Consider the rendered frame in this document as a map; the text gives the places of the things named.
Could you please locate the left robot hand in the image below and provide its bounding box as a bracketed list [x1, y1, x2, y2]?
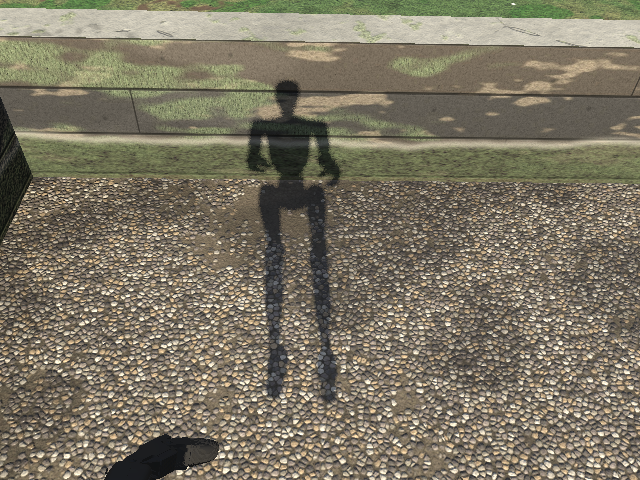
[104, 434, 219, 480]

